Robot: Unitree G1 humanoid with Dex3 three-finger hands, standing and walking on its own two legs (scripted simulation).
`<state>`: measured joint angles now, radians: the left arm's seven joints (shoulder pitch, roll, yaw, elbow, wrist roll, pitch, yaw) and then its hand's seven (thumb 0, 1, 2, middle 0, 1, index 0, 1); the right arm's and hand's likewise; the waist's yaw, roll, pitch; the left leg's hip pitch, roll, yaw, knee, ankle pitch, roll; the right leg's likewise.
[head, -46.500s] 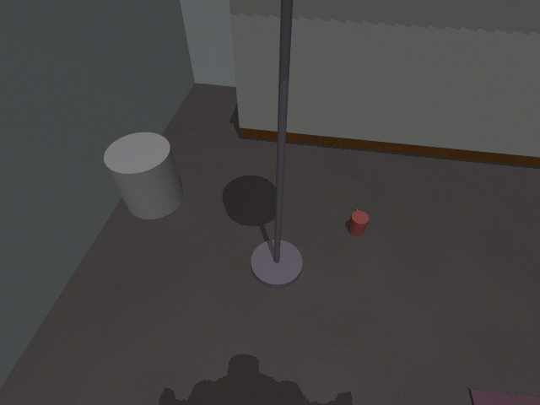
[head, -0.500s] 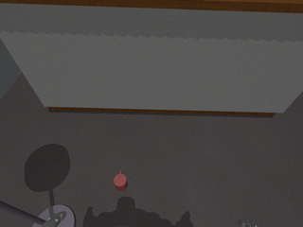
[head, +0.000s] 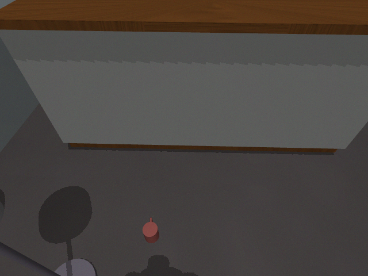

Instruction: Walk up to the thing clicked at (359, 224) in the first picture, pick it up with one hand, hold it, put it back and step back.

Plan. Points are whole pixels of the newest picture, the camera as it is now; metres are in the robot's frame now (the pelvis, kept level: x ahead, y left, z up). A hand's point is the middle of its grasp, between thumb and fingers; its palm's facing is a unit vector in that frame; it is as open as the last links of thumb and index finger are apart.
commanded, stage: stand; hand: left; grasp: from above
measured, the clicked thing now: (151, 229) +0.49 +0.20 -0.73
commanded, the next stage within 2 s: step back in 1.72 s
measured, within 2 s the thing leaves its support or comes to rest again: neither
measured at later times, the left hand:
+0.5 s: hand out of the picture +0.06 +0.23 -0.16, palm faces +0.02 -0.94 -0.34, open 7.4 cm
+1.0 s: hand out of the picture +0.08 +0.23 -0.15, palm faces +0.01 -0.94 -0.34, open 7.4 cm
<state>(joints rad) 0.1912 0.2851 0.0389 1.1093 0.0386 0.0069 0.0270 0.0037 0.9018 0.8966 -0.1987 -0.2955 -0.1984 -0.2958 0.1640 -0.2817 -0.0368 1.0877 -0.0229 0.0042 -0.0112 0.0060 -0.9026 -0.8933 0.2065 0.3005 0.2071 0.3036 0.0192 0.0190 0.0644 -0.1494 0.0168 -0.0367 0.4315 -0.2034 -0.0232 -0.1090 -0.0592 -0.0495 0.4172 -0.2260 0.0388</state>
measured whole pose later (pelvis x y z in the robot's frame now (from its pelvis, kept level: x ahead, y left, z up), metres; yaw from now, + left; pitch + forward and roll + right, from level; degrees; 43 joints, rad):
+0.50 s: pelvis +0.00 -0.01 +0.00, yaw +0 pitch -4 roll +0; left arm 0.13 0.30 0.04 1.15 0.03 0.00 0.01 0.00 0.90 0.90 -0.20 -0.30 -0.20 -0.30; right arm 0.16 -0.31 -0.01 1.13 -0.02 0.00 -0.01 0.01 -0.90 -0.89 0.21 0.30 0.21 0.30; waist 0.01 0.02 0.07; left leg -0.13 0.03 -0.04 0.37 -0.18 -0.04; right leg -0.09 -0.04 -0.05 0.37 -0.21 0.02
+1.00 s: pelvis +0.01 -0.02 +0.00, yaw +0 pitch -3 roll +0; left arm 0.11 0.31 0.03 1.15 0.02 -0.01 0.01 0.00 0.90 0.90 -0.20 -0.30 -0.20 -0.30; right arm 0.12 -0.33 -0.01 1.14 -0.01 -0.01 0.00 0.00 -0.90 -0.89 0.21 0.30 0.21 0.30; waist 0.01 0.02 0.06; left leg -0.12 0.04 -0.04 0.34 -0.17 -0.05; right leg -0.09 -0.03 -0.05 0.35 -0.21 0.02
